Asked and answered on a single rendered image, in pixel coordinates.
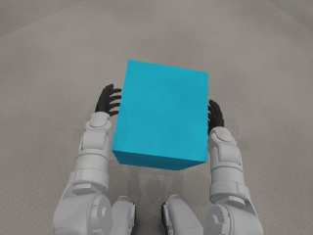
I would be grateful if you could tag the right robot upper arm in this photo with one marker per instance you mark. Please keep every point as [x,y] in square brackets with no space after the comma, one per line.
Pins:
[223,219]

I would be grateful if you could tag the right robot shin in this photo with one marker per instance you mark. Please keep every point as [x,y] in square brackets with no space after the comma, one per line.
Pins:
[170,229]

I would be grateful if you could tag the left robot upper arm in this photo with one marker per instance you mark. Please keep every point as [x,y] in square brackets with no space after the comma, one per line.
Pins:
[89,214]

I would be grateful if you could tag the carton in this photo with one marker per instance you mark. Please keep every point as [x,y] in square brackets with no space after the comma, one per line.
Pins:
[162,119]

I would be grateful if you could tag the robot left forearm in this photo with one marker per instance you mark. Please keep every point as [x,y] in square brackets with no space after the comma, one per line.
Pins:
[90,174]

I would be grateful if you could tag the robot right forearm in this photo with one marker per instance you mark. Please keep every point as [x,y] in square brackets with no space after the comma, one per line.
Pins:
[227,172]

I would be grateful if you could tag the robot right thigh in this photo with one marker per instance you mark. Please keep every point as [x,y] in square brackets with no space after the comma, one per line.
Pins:
[182,219]

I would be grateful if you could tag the robot right hand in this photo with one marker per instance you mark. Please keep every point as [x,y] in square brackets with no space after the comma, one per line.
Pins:
[215,116]

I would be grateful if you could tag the robot left hand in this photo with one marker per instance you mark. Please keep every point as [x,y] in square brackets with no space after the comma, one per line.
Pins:
[104,105]

